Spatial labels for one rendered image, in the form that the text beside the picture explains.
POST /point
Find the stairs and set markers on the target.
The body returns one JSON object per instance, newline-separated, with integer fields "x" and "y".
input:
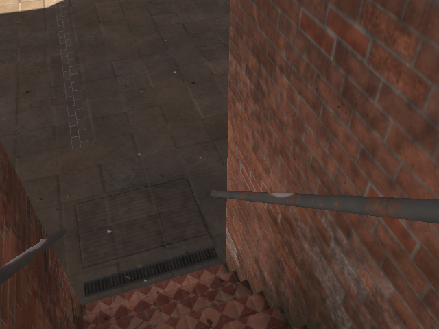
{"x": 212, "y": 298}

